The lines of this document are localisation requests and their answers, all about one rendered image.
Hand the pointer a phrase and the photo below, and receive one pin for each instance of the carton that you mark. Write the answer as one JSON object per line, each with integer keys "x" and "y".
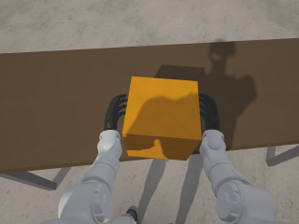
{"x": 162, "y": 118}

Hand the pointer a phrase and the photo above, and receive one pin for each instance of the left robot hand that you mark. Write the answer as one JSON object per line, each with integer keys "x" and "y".
{"x": 112, "y": 115}

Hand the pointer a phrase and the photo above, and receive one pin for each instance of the robot left shin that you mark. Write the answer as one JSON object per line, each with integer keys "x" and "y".
{"x": 126, "y": 215}

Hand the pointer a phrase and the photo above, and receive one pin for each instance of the right robot forearm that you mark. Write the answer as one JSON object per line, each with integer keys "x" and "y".
{"x": 216, "y": 164}

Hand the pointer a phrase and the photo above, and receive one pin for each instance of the robot left upper arm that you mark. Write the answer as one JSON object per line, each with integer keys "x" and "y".
{"x": 89, "y": 203}

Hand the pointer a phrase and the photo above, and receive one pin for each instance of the left robot foot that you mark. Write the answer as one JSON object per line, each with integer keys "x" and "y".
{"x": 133, "y": 213}

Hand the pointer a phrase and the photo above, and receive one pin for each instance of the left robot forearm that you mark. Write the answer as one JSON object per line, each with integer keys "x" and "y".
{"x": 106, "y": 165}

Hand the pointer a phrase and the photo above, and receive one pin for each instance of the table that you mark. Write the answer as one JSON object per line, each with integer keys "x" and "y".
{"x": 53, "y": 103}

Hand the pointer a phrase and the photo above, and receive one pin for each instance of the robot right upper arm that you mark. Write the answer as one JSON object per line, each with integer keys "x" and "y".
{"x": 239, "y": 203}

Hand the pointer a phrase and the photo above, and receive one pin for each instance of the right robot hand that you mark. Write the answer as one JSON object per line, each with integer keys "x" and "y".
{"x": 211, "y": 116}

